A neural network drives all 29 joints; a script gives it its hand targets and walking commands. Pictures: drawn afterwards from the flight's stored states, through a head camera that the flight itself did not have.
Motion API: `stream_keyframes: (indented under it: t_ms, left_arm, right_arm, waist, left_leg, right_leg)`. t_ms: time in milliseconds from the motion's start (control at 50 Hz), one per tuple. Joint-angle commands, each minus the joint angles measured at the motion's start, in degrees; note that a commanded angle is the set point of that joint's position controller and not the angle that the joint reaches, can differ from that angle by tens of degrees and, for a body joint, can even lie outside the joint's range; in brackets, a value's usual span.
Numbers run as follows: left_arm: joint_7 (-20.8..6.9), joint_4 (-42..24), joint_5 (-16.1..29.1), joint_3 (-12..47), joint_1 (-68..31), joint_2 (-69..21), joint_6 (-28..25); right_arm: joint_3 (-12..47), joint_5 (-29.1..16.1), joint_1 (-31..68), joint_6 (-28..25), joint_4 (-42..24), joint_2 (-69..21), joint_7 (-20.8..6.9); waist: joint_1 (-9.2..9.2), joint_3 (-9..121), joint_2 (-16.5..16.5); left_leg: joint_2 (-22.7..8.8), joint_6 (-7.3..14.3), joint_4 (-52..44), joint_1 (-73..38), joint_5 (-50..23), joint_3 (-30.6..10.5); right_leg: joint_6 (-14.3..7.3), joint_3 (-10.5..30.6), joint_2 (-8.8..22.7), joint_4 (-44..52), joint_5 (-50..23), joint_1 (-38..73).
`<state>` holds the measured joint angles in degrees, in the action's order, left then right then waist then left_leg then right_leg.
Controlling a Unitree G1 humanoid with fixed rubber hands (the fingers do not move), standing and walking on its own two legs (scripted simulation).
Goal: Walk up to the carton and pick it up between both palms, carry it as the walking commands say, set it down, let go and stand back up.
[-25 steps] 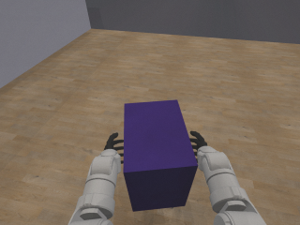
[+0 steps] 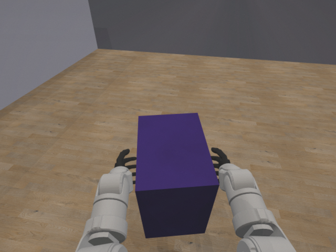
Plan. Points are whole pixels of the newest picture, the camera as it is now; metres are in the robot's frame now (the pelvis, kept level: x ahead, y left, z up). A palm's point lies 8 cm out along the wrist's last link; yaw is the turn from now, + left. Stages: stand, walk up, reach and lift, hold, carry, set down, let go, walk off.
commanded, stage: reach and lift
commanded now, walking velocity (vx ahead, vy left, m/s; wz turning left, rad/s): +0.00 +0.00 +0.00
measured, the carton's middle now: (171, 175) +0.37 +0.01 +0.00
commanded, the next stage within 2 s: hold in 0.46 s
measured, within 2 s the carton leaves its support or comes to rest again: neither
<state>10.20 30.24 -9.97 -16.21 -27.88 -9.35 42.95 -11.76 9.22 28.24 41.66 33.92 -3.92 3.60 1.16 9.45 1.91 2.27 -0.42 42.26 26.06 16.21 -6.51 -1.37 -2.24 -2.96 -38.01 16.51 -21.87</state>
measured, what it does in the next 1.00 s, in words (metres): stands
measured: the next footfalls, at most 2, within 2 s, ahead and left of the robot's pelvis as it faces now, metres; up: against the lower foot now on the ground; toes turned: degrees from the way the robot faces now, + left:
none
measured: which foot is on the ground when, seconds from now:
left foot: down 0.00-1.00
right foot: down 0.00-1.00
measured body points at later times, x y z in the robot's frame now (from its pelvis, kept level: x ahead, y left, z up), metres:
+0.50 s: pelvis +0.00 +0.00 +0.00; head -0.06 +0.01 +0.45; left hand +0.33 +0.14 +0.05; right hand +0.34 -0.13 +0.05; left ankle +0.06 +0.11 -0.72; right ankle +0.04 -0.11 -0.72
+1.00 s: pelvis +0.00 +0.00 +0.00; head -0.07 +0.01 +0.44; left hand +0.32 +0.13 +0.05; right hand +0.32 -0.14 +0.05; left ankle +0.06 +0.11 -0.72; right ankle +0.04 -0.11 -0.72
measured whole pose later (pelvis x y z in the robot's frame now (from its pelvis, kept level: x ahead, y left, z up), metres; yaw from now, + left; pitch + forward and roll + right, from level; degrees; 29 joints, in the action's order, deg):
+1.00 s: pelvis +0.00 +0.00 +0.00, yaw +0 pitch -1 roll -2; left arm 10.2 29.3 -10.0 -11.5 -25.4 -9.0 43.8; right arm -11.8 9.2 24.1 42.8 30.2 -4.1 3.0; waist 0.7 9.5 1.6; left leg 2.3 -0.2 42.2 25.2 16.1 -6.5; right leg -1.2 -2.2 -2.9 -37.9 16.3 -20.9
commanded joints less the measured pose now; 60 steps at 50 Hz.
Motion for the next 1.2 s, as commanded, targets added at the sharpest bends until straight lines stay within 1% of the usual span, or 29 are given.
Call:
stream_keyframes:
  t_ms: [0,200,220,240,340,360,400,440,500,540,560,600,620,660,700,740,760,840,920,960,980,1000,1020,1040,1060,1100,1120,1140,1180]
  left_arm:
    - [-22.07,-4.11,16.04,30.89,-39.22,-65.04,-3.33]
    - [-21.54,-6.52,17.07,33.21,-43.26,-68.03,-1.99]
    - [-21.32,-7.89,17.27,33.97,-40.3,-67.19,-2.36]
    - [-22.11,-4.15,17.31,32.49,-41.27,-68.17,-1.76]
    - [-21.52,-4.82,15.69,30.41,-44.2,-66.46,-2.18]
    - [-21.49,-6.87,15.38,31.95,-40.97,-65.89,-2.48]
    - [-22.05,-6.2,17.25,33.23,-40.39,-67.52,-2.47]
    - [-22.24,-4.75,16.49,34.47,-33.83,-68.44,-0.89]
    - [-22.02,-16.31,20.34,39.09,-44.95,-67.82,-2.81]
    - [-22.09,-8.41,18.29,35.13,-35.01,-70.2,-1.96]
    - [-21.98,-14.21,19.07,38.66,-40.85,-70.36,-2.5]
    - [-21.81,-9.25,17.89,34.82,-35.2,-68.79,-1.01]
    - [-21.85,-15.33,19.9,37.98,-41.62,-67.76,-1.72]
    - [-21.84,-12.68,18.66,37.02,-37.38,-70.84,-1.83]
    - [-22.31,-9.39,17.67,34.35,-31.92,-67.44,-1.26]
    - [-22.14,-14.94,18.49,36.9,-39.33,-68.65,-2.11]
    - [-22.27,-10.95,17.23,34.79,-35.45,-66.88,-1.56]
    - [-22.43,-13.47,18.45,37.19,-37.25,-70.2,-1.77]
    - [-23.15,-14.15,18.73,36.73,-37.04,-67.29,-1.75]
    - [-22.35,-12.0,17.8,36.07,-33.78,-67.46,-0.92]
    - [-22.58,-11.68,17.96,37.29,-31.3,-69.46,-0.67]
    - [-22.81,-10.42,17.08,34.97,-32.39,-68.1,-0.71]
    - [-22.59,-12.9,17.65,35.61,-31.76,-68.82,-0.49]
    - [-23.04,-7.44,16.34,32.84,-29.17,-66.95,0.18]
    - [-22.51,-10.73,16.95,35.46,-30.68,-68.56,-0.44]
    - [-23.16,-14.92,19.0,37.47,-35.25,-67.95,-1.6]
    - [-22.87,-10.49,17.84,36.22,-31.57,-69.32,-0.83]
    - [-22.74,-16.78,19.3,37.19,-38.84,-68.76,-1.84]
    - [-23.05,-10.27,16.1,34.02,-29.86,-67.47,-0.46]
  right_arm:
    - [25.56,-16.26,48.19,-5.9,-13.84,-67.01,-14.77]
    - [23.82,-14.81,45.82,-4.37,-13.53,-66.41,-15.69]
    - [25.48,-14.86,41.21,-4.07,-11.1,-68.46,-15.31]
    - [25.62,-15.05,47.14,-4.02,-13.75,-67.81,-15.07]
    - [20.6,-12.82,43.69,-4.07,-6.12,-68.44,-15.17]
    - [25.02,-15.01,44.73,-4.3,-10.62,-70.32,-15.08]
    - [27.65,-15.19,46.79,-4.59,-15.25,-69.02,-14.92]
    - [27.94,-15.45,42.59,-3.58,-15.98,-68.81,-15.15]
    - [29.2,-17.78,42.47,-4.58,-17.76,-70.58,-15.85]
    - [30.9,-17.27,44.73,-3.65,-20.59,-71.79,-14.84]
    - [31.53,-17.13,44.14,-3.89,-21.32,-71.43,-14.87]
    - [31.02,-17.94,43.76,-2.76,-19.24,-70.61,-15.19]
    - [30.7,-17.7,42.18,-2.79,-18.04,-71.52,-15.93]
    - [31.04,-17.72,42.96,-3.45,-20.14,-71.23,-15.19]
    - [30.82,-16.63,40.17,-2.38,-19.84,-69.94,-14.94]
    - [32.34,-17.4,42.35,-2.85,-19.9,-71.96,-15.28]
    - [31.77,-17.59,41.69,-2.3,-18.23,-71.87,-16.07]
    - [32.2,-18.22,42.09,-3.11,-20.42,-73.34,-15.65]
    - [33.19,-18.75,45.28,-2.74,-22.27,-73.02,-15.96]
    - [31.75,-18.22,41.99,-2.27,-20.07,-72.34,-15.93]
    - [30.62,-18.23,39.14,-2.88,-20.12,-71.56,-16.29]
    - [32.1,-18.44,45.43,-2.99,-22.38,-72.18,-16.11]
    - [31.57,-17.86,40.52,-1.77,-20.27,-72.25,-15.99]
    - [30.16,-16.62,40.77,-1.58,-18.4,-71.79,-15.78]
    - [30.54,-15.5,36.03,-1.64,-16.7,-72.31,-15.52]
    - [32.95,-18.03,42.02,-2.73,-20.63,-72.79,-15.86]
    - [34.47,-19.07,46.56,-2.67,-24.04,-72.16,-16.04]
    - [32.32,-17.88,41.14,-2.4,-18.94,-73.74,-16.15]
    - [30.76,-16.93,41.1,-2.32,-19.32,-71.82,-16.05]
  waist:
    - [-2.12,20.95,-2.54]
    - [-5.44,16.76,-2.46]
    - [-3.69,17.73,-1.82]
    - [-3.07,19.05,-3.46]
    - [-3.98,14.01,-3.5]
    - [-2.94,16.84,-0.74]
    - [-3.49,20.63,-5.86]
    - [-3.31,19.99,-3.73]
    - [-4.76,28.34,-0.51]
    - [-2.69,24.28,-6.43]
    - [-4.51,26.95,-1.38]
    - [-1.86,19.16,-1.18]
    - [-2.36,24.02,-3.0]
    - [-3.32,23.7,-1.7]
    - [-3.9,19.55,-5.93]
    - [-2.32,21.96,-2.38]
    - [-1.21,19.21,-5.87]
    - [-1.26,21.92,-2.11]
    - [-1.43,21.88,-7.64]
    - [-0.8,18.09,-6.2]
    - [-1.89,18.8,-0.52]
    - [1.11,21.56,-3.42]
    - [-2.1,18.4,-1.74]
    - [-0.14,16.1,-5.79]
    - [-2.59,17.63,-4.63]
    - [-0.95,20.07,-3.43]
    - [-0.77,22.16,-7.46]
    - [-2.1,21.07,-3.88]
    - [0.22,15.16,-4.88]
  left_leg:
    - [1.92,-0.2,-10.74,-21.62,-8.76,1.31]
    - [1.56,-0.54,-11.5,-20.77,-4.21,0.79]
    - [2.89,-0.23,-11.44,-19.63,-8.21,1.67]
    - [3.01,-0.07,-9.91,-20.75,-3.29,1.94]
    - [2.29,-0.44,-11.2,-19.47,-0.07,1.3]
    - [3.5,0.25,-10.66,-19.59,-1.1,2.31]
    - [2.93,0.27,-9.52,-23.3,-6.98,1.57]
    - [2.46,-0.59,-10.5,-24.18,-7.85,1.14]
    - [2.84,-0.61,-9.49,-24.93,-8.84,0.64]
    - [2.99,0.5,-9.57,-24.67,-10.65,1.13]
    - [4.15,-0.23,-9.31,-26.67,-11.87,0.94]
    - [3.84,0.19,-10.46,-21.66,-9.87,1.55]
    - [3.3,0.44,-9.98,-23.61,-8.19,1.22]
    - [2.56,0.11,-10.16,-22.33,-10.39,0.92]
    - [2.1,0.44,-10.33,-24.88,-7.45,0.41]
    - [2.56,0.43,-10.35,-24.26,-5.76,0.74]
    - [2.0,0.72,-10.17,-24.93,-4.71,0.78]
    - [3.42,0.45,-9.8,-24.35,-8.01,2.06]
    - [2.63,1.2,-10.28,-23.47,-5.62,0.77]
    - [2.3,0.63,-9.95,-25.72,-6.38,0.9]
    - [2.55,0.39,-10.57,-25.09,-8.07,1.1]
    - [3.41,0.8,-9.58,-24.98,-5.88,1.04]
    - [3.27,0.77,-10.6,-25.76,-7.97,1.22]
    - [3.38,1.16,-10.55,-24.03,-5.52,1.27]
    - [3.61,0.52,-11.24,-25.76,-7.03,1.3]
    - [3.56,0.62,-9.95,-26.61,-7.26,1.32]
    - [3.28,0.71,-9.95,-25.1,-8.96,1.42]
    - [2.9,0.6,-9.93,-28.27,-6.49,0.51]
    - [3.0,1.12,-10.21,-22.8,-8.13,0.73]
  right_leg:
    - [0.5,8.26,0.59,8.88,-9.04,13.0]
    - [-0.24,8.23,0.35,9.88,-4.13,7.84]
    - [0.29,8.11,0.42,9.71,-9.92,12.21]
    - [0.41,8.73,1.17,10.42,-3.4,10.23]
    - [-0.32,8.63,0.84,10.96,1.08,6.69]
    - [0.17,9.02,1.47,10.81,-1.56,9.6]
    - [0.43,8.07,0.31,10.02,-5.0,8.41]
    - [0.33,8.33,0.5,10.56,-7.38,10.16]
    - [-0.1,8.69,0.49,8.83,-8.69,12.85]
    - [0.87,8.49,0.4,9.73,-10.28,12.74]
    - [0.47,8.26,0.21,9.84,-11.97,11.71]
    - [0.56,8.58,0.25,9.52,-11.23,14.27]
    - [0.35,8.9,-0.18,9.4,-7.84,13.41]
    - [-0.03,9.03,0.69,9.53,-10.24,13.42]
    - [0.7,8.69,1.06,10.5,-6.29,9.17]
    - [0.26,9.57,0.67,9.78,-4.63,10.94]
    - [0.82,8.81,0.46,10.14,-2.01,8.28]
    - [0.31,9.38,0.75,10.13,-6.72,10.82]
    - [1.29,8.66,-0.09,9.66,-3.75,11.47]
    - [0.68,8.67,0.45,10.31,-1.55,7.51]
    - [-0.4,8.95,0.84,10.49,-5.71,10.39]
    - [0.24,9.44,0.71,9.88,-3.37,11.45]
    - [0.15,9.52,0.7,10.46,-6.11,10.85]
    - [0.5,9.61,1.1,11.18,-2.55,10.82]
    - [0.06,9.46,0.64,11.65,-5.11,10.31]
    - [0.34,9.11,0.63,10.76,-3.78,10.07]
    - [1.11,8.55,-0.25,10.3,-5.44,11.59]
    - [0.31,9.26,1.02,10.45,-1.45,7.3]
    - [0.54,9.97,1.25,10.87,-5.85,9.9]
